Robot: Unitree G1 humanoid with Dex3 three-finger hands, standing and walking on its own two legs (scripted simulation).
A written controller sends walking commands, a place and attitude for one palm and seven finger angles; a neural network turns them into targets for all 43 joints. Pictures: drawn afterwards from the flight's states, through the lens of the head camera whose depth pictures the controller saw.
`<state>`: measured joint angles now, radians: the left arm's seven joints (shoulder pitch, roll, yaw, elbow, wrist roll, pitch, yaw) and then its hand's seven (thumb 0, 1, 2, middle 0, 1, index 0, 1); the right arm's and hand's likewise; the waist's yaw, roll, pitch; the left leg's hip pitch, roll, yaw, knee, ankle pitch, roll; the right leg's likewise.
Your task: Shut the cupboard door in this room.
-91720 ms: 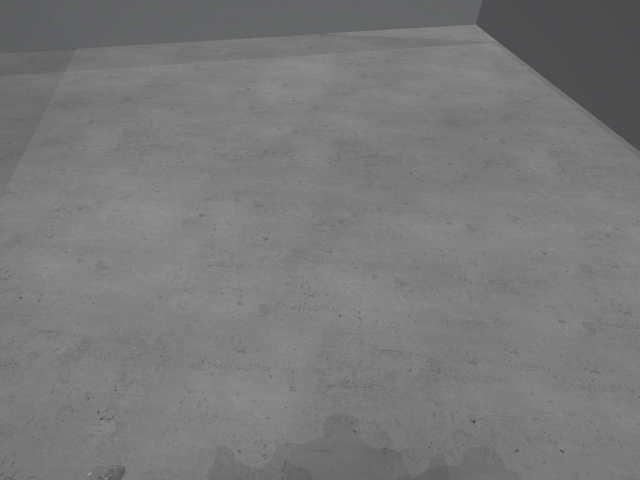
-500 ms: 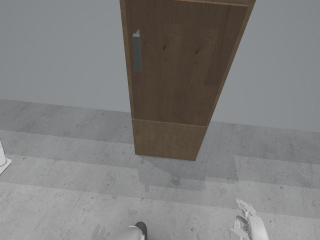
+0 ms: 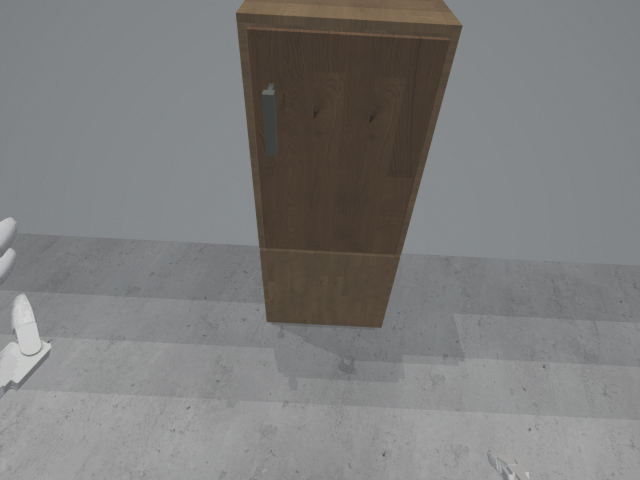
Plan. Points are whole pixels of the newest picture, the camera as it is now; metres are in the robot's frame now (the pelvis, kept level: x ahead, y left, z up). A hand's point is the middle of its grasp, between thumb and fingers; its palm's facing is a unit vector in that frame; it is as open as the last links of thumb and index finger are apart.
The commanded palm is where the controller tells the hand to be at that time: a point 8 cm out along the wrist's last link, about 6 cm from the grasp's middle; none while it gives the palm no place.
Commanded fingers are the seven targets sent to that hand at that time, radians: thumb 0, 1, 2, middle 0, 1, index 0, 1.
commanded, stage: stop stepping back and stand still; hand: left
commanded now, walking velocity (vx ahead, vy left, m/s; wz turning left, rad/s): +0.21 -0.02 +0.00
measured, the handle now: (271, 119) +0.79 +0.16 +0.08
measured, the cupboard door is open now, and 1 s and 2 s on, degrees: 0 0 0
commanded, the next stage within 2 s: let the arm hang, fingers relaxed in 0.24 s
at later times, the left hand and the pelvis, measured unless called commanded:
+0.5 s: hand (136, 435) +0.19 +0.25 -0.05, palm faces +0.15 -0.91 -0.39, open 7.4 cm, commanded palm none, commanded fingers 0.00 0.90 0.90 -0.20 -0.30 -0.20 -0.30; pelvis +0.00 +0.01 -0.01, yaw +4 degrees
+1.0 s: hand out of the picture -0.06 +0.22 -0.16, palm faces +0.05 -0.97 -0.22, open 7.3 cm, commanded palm none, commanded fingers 0.00 0.90 0.90 -0.20 -0.30 -0.20 -0.30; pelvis -0.01 +0.04 +0.01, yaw +1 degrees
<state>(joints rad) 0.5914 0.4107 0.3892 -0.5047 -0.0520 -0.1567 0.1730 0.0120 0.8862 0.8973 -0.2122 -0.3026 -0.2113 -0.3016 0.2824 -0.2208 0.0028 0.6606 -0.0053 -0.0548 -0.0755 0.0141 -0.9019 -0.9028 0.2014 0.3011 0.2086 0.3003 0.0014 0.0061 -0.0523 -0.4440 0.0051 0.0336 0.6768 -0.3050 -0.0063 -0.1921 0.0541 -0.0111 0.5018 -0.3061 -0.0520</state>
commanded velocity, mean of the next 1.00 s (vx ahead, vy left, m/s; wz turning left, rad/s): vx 0.01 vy -0.01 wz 0.00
